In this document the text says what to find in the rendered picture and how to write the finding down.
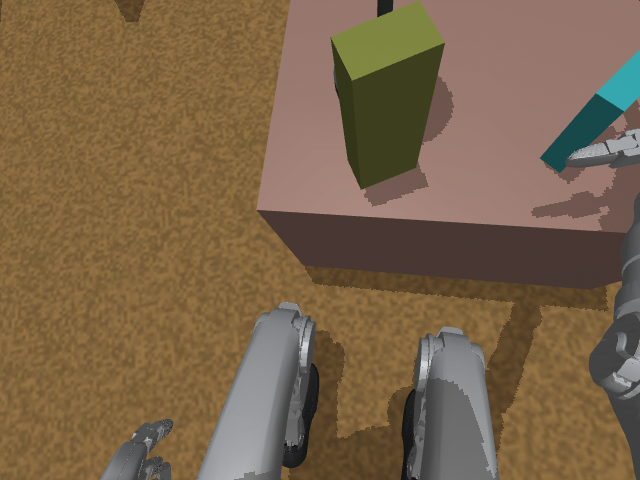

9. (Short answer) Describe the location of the left robot hand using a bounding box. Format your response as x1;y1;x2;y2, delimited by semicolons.
100;419;173;480

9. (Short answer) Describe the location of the desk lamp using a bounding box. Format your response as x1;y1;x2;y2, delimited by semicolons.
333;0;393;98

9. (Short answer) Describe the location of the right robot hand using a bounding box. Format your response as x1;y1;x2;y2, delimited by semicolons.
565;128;640;169

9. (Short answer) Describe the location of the right robot arm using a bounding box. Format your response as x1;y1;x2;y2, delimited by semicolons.
589;193;640;480

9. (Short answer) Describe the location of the left robot foot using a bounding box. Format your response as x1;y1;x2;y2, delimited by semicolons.
282;363;319;468

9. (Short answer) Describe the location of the right robot foot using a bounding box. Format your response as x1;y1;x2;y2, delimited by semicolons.
401;388;417;480

